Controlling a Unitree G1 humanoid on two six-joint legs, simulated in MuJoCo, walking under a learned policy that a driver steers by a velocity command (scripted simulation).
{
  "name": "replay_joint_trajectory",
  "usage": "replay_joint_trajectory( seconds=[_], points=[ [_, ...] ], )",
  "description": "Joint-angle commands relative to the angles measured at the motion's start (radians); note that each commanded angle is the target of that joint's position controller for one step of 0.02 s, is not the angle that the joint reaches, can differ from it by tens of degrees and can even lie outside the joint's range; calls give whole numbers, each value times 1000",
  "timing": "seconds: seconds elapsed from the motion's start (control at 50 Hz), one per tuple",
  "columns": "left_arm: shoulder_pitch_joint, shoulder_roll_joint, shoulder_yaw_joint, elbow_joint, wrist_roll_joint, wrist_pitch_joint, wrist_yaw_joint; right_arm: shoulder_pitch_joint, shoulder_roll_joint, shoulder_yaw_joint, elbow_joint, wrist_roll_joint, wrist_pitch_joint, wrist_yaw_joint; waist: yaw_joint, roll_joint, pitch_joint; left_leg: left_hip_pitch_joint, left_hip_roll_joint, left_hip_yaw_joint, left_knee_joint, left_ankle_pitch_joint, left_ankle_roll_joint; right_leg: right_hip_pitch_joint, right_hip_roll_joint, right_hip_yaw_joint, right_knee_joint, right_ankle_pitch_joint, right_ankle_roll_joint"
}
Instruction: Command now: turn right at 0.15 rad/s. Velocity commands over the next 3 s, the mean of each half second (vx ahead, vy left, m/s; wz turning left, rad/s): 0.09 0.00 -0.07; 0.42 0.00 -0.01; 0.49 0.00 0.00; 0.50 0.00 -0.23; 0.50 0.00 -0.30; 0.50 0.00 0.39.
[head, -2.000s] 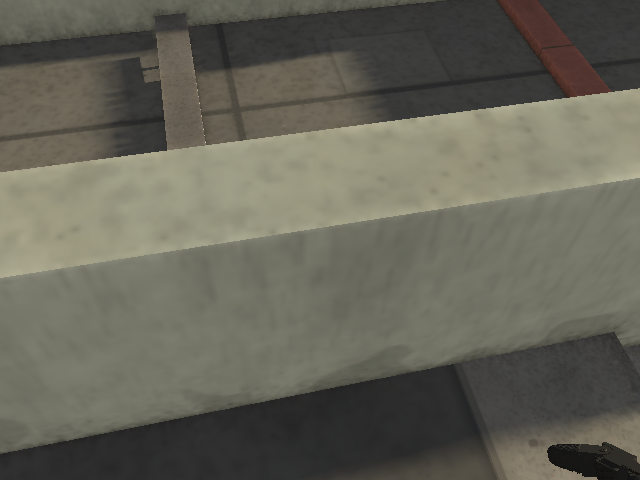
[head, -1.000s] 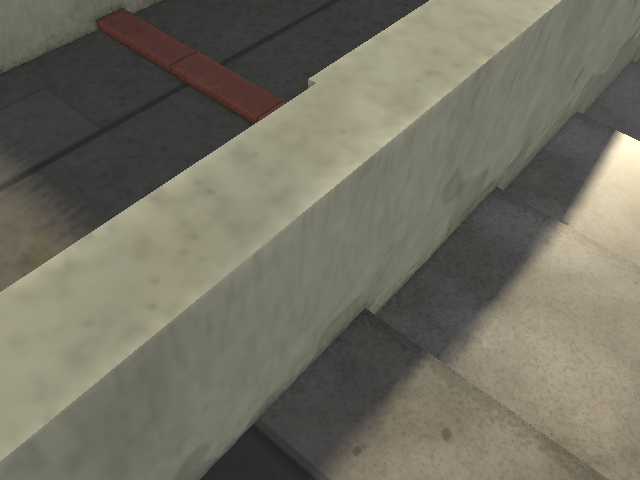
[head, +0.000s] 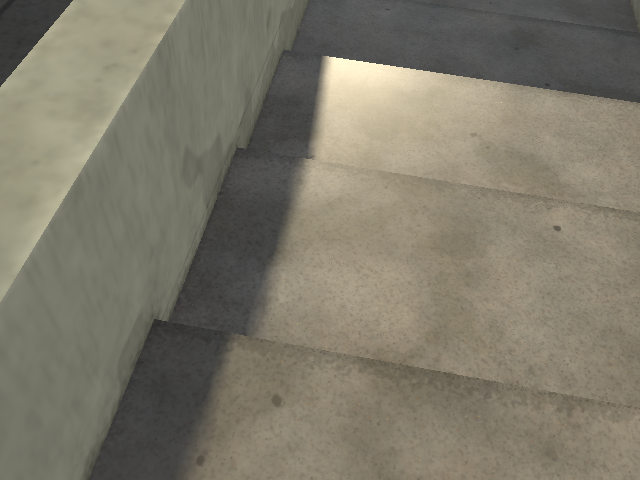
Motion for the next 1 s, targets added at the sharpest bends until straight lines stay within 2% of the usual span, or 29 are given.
replay_joint_trajectory(
  seconds=[0.02,0.06,0.08,0.1,0.12,0.14,0.18,0.26,0.3,0.34,0.36,0.4,0.44,0.46,0.5,0.52,0.54,0.56,0.58,0.6,0.64,0.66,0.74,0.82,0.9,0.94,0.96,0.98,1.0],
  points=[
    [-13,22,0,-58,-6,-21,-6,-26,-160,-32,-56,8,4,-3,3,252,-111,102,155,-132,-82,338,187,126,-13,-81,-312,124,-6],
    [24,43,5,-31,4,-21,-6,26,-136,-18,-42,16,-8,1,15,204,-100,26,139,-130,-76,236,125,293,-20,-63,-531,335,-48],
    [32,89,11,-42,11,-15,6,43,-121,-10,-44,-3,-29,13,5,126,-126,-45,115,-106,-40,156,63,393,-108,36,-493,502,-79],
    [6,142,17,-43,22,-9,14,78,-102,-3,-46,-23,-50,26,-51,-34,-128,-63,44,-30,-21,39,5,357,-173,97,-415,563,-138],
    [-12,85,3,-36,26,-12,2,41,-94,4,-47,-21,-54,25,-33,-81,-133,39,35,3,-22,2,-36,222,-166,100,-435,378,-173],
    [-25,51,-5,-38,28,-17,-6,-6,-123,-2,-45,-16,-53,23,-6,-49,-84,37,24,13,0,28,-55,189,-132,90,-454,277,-165],
    [-14,56,-8,-23,29,-29,-7,-11,-121,-2,-39,-9,-43,11,-1,-57,-38,26,21,18,17,55,-52,152,-115,86,-466,252,-147],
    [21,35,-16,4,19,-43,-4,27,-107,1,-11,-3,-37,2,-3,-46,-16,38,26,15,10,75,-51,131,-107,82,-461,266,-135],
    [48,57,-8,15,12,-40,2,41,-99,-1,8,6,-33,-4,14,-67,-22,8,-23,77,78,-92,-52,133,-112,113,-505,-28,-163],
    [94,124,11,20,1,-38,3,1,-104,-6,-10,22,-43,-6,54,-140,60,-155,-52,110,215,-213,-34,126,-212,284,-616,-342,-245],
    [115,135,15,27,-5,-45,3,-31,-108,-9,-27,32,-55,-4,71,-157,103,-206,-32,77,277,-236,-13,109,-263,375,-653,-370,-284],
    [130,126,15,36,-7,-64,4,-45,-114,-15,-43,44,-81,13,71,-171,113,-327,22,14,368,-305,34,188,-324,447,-656,-273,-328],
    [98,110,11,26,-17,-73,1,-34,-112,-12,-43,47,-101,36,57,-132,80,-302,42,16,277,-305,68,234,-314,387,-637,-161,-320],
    [61,111,10,17,-21,-73,-2,-1,-105,-9,-26,44,-107,44,33,-107,54,-191,26,45,186,-225,76,194,-279,317,-620,-87,-301],
    [15,96,5,10,-19,-66,-8,166,-112,-21,52,28,-111,52,-48,-74,-24,153,-45,116,40,31,55,47,-193,184,-530,-6,-255],
    [10,54,-7,7,-9,-70,-10,259,-129,-30,81,23,-110,49,-83,-34,-47,285,-23,67,29,10,54,-39,-143,124,-415,25,-219],
    [-9,-21,-30,-21,1,-81,-15,362,-204,-43,85,15,-111,40,-110,181,-60,389,181,-265,-134,-172,133,-191,-25,-13,-77,25,-133],
    [8,13,-17,-63,-21,-103,-8,395,-289,-61,83,6,-114,50,-88,329,-58,391,371,-693,-299,-354,288,-360,40,-12,178,-149,-96],
    [35,66,-3,-45,-42,-120,-8,313,-234,-44,60,11,-117,47,-50,221,19,342,392,-699,-317,-454,312,-441,-27,43,297,-115,-104],
    [30,76,-1,-27,-45,-129,-16,262,-187,-32,43,14,-116,39,-38,173,76,320,343,-574,-304,-435,277,-485,-74,33,321,-2,-115],
    [1,73,5,-11,-18,-135,-22,214,-174,-24,28,0,-111,33,-25,115,75,299,260,-383,-305,-196,216,-472,-121,-3,263,172,-119],
    [-6,62,4,-10,-9,-134,-28,225,-168,-19,28,-2,-106,28,-24,122,62,283,226,-307,-316,-99,198,-437,-132,-17,238,229,-112],
    [-60,17,-6,-29,-5,-129,-37,298,-148,-9,55,6,-94,19,-37,124,36,295,186,-143,-324,263,195,-444,-125,-79,134,355,-75],
    [-207,-24,-25,-71,-13,-143,-57,326,-162,-7,73,8,-81,3,-71,133,71,220,148,-45,-356,287,173,-337,-93,-126,-140,530,-65],
    [-296,-12,-25,-98,-20,-153,-84,358,-182,-11,100,19,-73,0,-74,132,112,261,197,-43,-347,293,179,-283,-65,-126,-287,565,-87],
    [-306,4,-21,-109,-19,-156,-92,353,-193,-16,111,25,-64,-1,-49,135,100,329,228,-40,-289,432,167,-269,-53,-122,-325,504,-123],
    [-280,21,-14,-104,-15,-156,-92,341,-205,-20,110,24,-60,-3,-24,147,69,359,232,-32,-234,597,157,-218,-33,-132,-334,463,-144],
    [-230,44,-3,-94,-11,-153,-87,337,-220,-25,112,23,-55,-5,11,170,15,384,232,-25,-153,791,146,-136,-7,-148,-328,419,-165],
    [-110,78,15,-65,-11,-149,-80,328,-229,-28,113,20,-46,-6,82,180,-69,379,216,-4,2,963,133,20,21,-169,-334,408,-197]
  ],
)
